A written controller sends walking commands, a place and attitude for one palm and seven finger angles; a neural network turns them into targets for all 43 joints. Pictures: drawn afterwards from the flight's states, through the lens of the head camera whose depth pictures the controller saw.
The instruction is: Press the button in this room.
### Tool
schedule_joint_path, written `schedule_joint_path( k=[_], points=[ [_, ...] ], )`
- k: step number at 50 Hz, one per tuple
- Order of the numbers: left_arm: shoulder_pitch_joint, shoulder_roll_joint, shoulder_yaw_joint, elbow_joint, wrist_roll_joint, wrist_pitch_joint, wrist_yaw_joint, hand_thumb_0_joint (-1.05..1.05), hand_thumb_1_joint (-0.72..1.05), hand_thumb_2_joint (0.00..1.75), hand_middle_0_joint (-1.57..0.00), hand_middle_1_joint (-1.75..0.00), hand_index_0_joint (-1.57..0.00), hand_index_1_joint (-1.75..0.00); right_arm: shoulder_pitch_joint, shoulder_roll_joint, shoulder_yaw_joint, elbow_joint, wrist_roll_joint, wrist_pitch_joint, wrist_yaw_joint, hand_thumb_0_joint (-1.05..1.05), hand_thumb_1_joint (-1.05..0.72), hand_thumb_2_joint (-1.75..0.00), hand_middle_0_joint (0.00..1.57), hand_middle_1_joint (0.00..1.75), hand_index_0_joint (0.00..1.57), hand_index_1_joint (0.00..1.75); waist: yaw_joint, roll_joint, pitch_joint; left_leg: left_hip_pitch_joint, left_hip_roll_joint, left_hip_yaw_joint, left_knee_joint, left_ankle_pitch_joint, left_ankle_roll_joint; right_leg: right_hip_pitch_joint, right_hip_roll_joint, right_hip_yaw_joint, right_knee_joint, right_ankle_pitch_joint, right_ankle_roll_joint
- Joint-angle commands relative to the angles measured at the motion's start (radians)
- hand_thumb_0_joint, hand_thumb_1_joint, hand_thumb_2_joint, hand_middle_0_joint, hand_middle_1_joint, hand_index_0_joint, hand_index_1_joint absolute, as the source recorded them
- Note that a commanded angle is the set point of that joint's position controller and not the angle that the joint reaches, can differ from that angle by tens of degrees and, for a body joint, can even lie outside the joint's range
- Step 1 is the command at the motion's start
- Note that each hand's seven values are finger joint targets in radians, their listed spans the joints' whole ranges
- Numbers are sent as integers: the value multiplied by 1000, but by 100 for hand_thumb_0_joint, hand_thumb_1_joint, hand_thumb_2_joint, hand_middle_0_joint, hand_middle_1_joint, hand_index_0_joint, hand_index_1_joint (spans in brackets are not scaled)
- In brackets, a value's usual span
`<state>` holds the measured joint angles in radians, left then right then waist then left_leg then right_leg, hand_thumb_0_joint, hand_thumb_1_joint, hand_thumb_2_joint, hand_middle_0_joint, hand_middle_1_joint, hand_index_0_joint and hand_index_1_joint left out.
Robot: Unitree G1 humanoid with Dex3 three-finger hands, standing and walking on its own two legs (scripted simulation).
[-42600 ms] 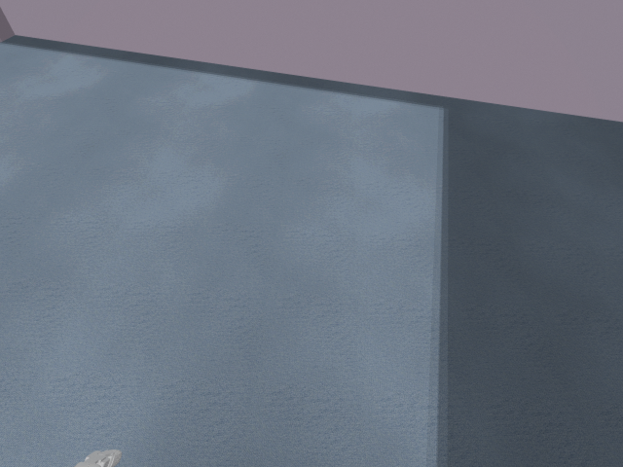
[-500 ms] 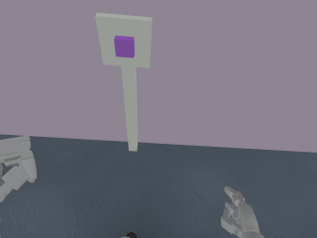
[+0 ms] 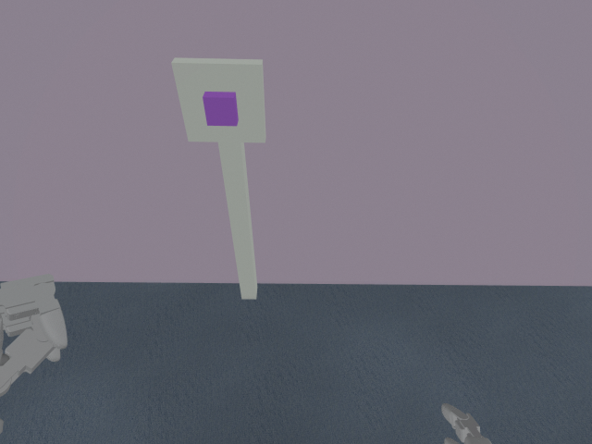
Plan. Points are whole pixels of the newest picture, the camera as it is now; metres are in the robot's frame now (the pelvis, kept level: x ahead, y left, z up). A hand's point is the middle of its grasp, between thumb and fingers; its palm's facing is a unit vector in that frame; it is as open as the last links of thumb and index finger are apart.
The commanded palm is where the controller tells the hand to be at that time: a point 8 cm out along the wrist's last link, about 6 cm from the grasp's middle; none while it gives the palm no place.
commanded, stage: stop stepping back and stand still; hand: left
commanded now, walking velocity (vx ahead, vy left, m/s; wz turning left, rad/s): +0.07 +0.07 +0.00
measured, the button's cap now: (221, 108) +0.80 +0.19 +0.08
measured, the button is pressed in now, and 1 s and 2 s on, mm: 0 0 0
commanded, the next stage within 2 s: let the arm hang, fingers relaxed in 0.30 s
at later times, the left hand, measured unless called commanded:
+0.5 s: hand (100, 368) +0.21 +0.25 +0.04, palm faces +0.17 -0.87 -0.47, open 3.0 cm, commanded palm none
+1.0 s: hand out of the picture -0.08 +0.21 -0.17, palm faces +0.04 -0.97 -0.23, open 5.7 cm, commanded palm none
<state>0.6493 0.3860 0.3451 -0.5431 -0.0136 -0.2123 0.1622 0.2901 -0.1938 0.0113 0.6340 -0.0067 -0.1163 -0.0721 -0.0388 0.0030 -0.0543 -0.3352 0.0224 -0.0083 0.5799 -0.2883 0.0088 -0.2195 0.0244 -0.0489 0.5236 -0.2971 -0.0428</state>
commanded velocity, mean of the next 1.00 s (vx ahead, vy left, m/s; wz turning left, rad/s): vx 0.00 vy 0.01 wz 0.00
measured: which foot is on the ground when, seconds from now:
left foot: down 0.00-1.00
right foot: down 0.00-1.00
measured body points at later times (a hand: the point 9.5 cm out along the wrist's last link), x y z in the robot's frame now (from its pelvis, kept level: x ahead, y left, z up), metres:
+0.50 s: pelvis +0.01 +0.01 +0.00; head +0.01 -0.01 +0.45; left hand +0.20 +0.30 +0.07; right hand +0.19 -0.23 -0.10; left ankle +0.05 +0.13 -0.73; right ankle -0.01 -0.09 -0.73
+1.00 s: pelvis -0.01 +0.02 +0.01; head +0.01 +0.02 +0.45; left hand -0.08 +0.26 -0.15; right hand -0.04 -0.20 -0.15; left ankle +0.04 +0.13 -0.73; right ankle -0.01 -0.09 -0.73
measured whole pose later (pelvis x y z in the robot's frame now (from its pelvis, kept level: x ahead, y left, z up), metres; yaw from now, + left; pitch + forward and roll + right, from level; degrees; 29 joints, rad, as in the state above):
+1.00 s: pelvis -0.01 +0.02 +0.01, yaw +2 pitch -2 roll -1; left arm 0.37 0.20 0.01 1.16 0.01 0.03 0.03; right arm 0.34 -0.14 0.00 1.11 -0.02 0.04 -0.03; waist 0.00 0.02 0.08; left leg -0.27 0.01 0.00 0.46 -0.16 0.01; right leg -0.16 0.01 -0.07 0.44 -0.25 -0.02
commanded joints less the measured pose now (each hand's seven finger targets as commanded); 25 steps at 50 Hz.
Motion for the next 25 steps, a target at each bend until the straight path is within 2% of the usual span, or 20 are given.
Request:
schedule_joint_path(
  k=[1, 2, 3, 4, 5, 6, 7, 8, 10, 11, 14, 16, 19, 20, 21, 22, 24, 25],
  points=[
    [-101, 140, 114, -193, -15, -61, 25, 0, 90, 90, -130, -150, -130, -150, -141, -128, -58, -148, 0, -38, 7, 0, -90, -90, 20, 30, 20, 30, 25, -136, 59, -152, 7, -4, 232, -75, 3, -8, -317, 395, -281, -115, -151],
    [-110, 142, 116, -184, -16, -64, 26, 0, 90, 90, -130, -150, -130, -150, -136, -121, -51, -144, 0, -39, 9, 0, -90, -90, 20, 30, 20, 30, 21, -115, 51, -107, 28, -10, 131, -72, 10, -3, -305, 325, -234, -28, -136],
    [-110, 139, 114, -182, -14, -66, 27, 0, 90, 90, -130, -150, -130, -150, -137, -115, -44, -142, -1, -39, 7, 0, -90, -90, 20, 30, 20, 30, 16, -79, 43, -14, 25, 10, 3, -9, 17, -26, -269, 259, -189, 24, -100],
    [-99, 137, 114, -178, -14, -69, 26, 0, 90, 90, -130, -150, -130, -150, -143, -113, -42, -144, -1, -41, 3, 0, -90, -90, 20, 30, 20, 30, 22, -42, 37, 78, 10, 17, -92, 53, 24, -53, -211, 197, -151, 48, -58],
    [-95, 127, 100, -190, -16, -71, 23, 0, 90, 90, -130, -150, -130, -150, -158, -128, -50, -153, 2, -45, -3, 0, -90, -90, 20, 30, 20, 30, 28, 27, 28, 146, 37, -17, -142, 121, 30, -76, -155, 145, -105, 68, -18],
    [-102, 129, 98, -208, -16, -75, 19, 0, 90, 90, -130, -150, -130, -150, -168, -141, -53, -164, 3, -48, -3, 0, -90, -90, 20, 30, 20, 30, 39, 82, 27, 160, 89, -88, -165, 175, 48, -87, -101, 113, -70, 77, 16],
    [-90, 121, 87, -188, -17, -75, 13, 0, 90, 90, -130, -150, -130, -150, -166, -150, -55, -169, 10, -49, -3, 0, -90, -90, 20, 30, 20, 30, 43, 70, 21, 142, 113, -119, -163, 192, 57, -71, -74, 98, -63, 86, 35],
    [-71, 127, 99, -165, -15, -72, 7, 0, 90, 90, -130, -150, -130, -150, -161, -131, -43, -163, 9, -47, -3, 0, -90, -90, 20, 30, 20, 30, 35, 91, 36, 105, 109, -126, -193, 148, 57, -63, -64, 77, -68, 67, 42],
    [-102, 138, 109, -197, -12, -74, 2, 0, 90, 90, -130, -150, -130, -150, -172, -126, -40, -166, 7, -47, -5, 0, -90, -90, 20, 30, 20, 30, 39, 70, 50, 67, 94, -102, -197, 137, 52, -30, -63, 79, -94, 107, 45],
    [-111, 130, 98, -199, -11, -74, 2, 0, 90, 90, -130, -150, -130, -150, -167, -126, -39, -166, 8, -48, -3, 0, -90, -90, 20, 30, 20, 30, 37, 27, 50, 58, 80, -88, -178, 156, 43, -11, -68, 87, -111, 134, 41],
    [-76, 125, 100, -194, -17, -72, 3, 0, 90, 90, -130, -150, -130, -150, -162, -124, -46, -171, 8, -46, 6, 0, -90, -90, 20, 30, 20, 30, 36, -2, -8, 115, 50, -36, -123, 224, 24, 13, -94, 120, -148, 210, 27],
    [-56, 126, 100, -211, -21, -68, 3, 0, 90, 90, -130, -150, -130, -150, -164, -124, -48, -177, 8, -43, 8, 0, -90, -90, 20, 30, 20, 30, 35, 35, -36, 141, 50, -27, -120, 267, 19, 29, -99, 118, -144, 259, 25],
    [-25, 137, 116, -216, -26, -62, 4, 0, 90, 90, -130, -150, -130, -150, -169, -121, -47, -188, 8, -34, 8, 0, -90, -90, 20, 30, 20, 30, 39, 40, -58, 162, 56, -27, -135, 329, 17, 48, -82, 96, -134, 300, 33],
    [-162, 17, -280, 617, 47, 75, -123, 0, 90, 90, -130, -150, -130, -150, -227, -259, -93, 54, 24, -90, 92, 0, -90, -90, 20, 30, 20, 30, -7, 37, -8, 119, 87, -42, -2, 467, 13, -88, -121, 21, 13, 334, 21],
    [-174, 11, -230, 650, 53, 166, -149, 0, 90, 90, -126, -146, -126, -146, -132, -269, -106, 67, 15, -10, 92, 0, -90, -90, 20, 30, 20, 30, 21, 31, -44, 102, 96, -40, -17, 458, 21, -65, -131, 74, -1, 296, 16],
    [-191, -12, -237, 681, 53, 186, -154, 0, 90, 90, -123, -142, -123, -142, -109, -225, -91, 52, 9, 22, 87, 0, -90, -90, 20, 30, 20, 30, 26, -18, -56, 68, 98, -60, -7, 393, 38, -52, -119, 53, 14, 258, 12],
    [-262, -4, -250, 780, 51, 195, -161, 0, 90, 90, -115, -134, -115, -134, -127, -216, -71, 37, -3, 54, 80, 0, -90, -90, 20, 30, 20, 30, 35, -115, -22, 9, 89, -95, -13, 307, 56, -47, -118, 60, 8, 211, 2],
    [-298, 3, -255, 841, 53, 197, -161, 0, 90, 90, -112, -130, -112, -130, -129, -213, -69, 41, -10, 64, 78, 0, -90, -90, 20, 30, 20, 30, 33, -163, -26, 15, 74, -94, -5, 309, 49, -41, -126, 73, 3, 211, -10]
  ],
)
